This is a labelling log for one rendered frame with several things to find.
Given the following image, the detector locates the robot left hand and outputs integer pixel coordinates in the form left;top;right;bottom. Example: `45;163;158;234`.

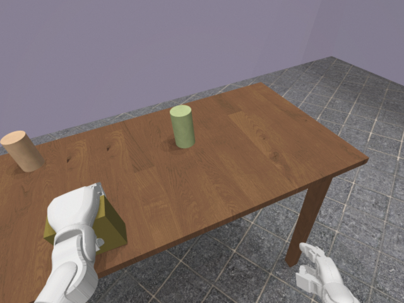
47;182;107;252

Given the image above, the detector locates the sponge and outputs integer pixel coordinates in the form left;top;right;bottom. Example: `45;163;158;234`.
44;195;128;255

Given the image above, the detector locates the right robot forearm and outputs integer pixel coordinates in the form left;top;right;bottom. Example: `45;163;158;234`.
321;282;360;303

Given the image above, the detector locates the table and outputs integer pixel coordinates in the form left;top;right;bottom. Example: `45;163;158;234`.
0;82;369;303

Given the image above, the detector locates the left robot forearm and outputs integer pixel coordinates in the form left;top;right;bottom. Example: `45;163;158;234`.
34;225;98;303

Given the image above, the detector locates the robot right hand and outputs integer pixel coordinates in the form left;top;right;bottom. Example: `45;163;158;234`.
295;242;344;300

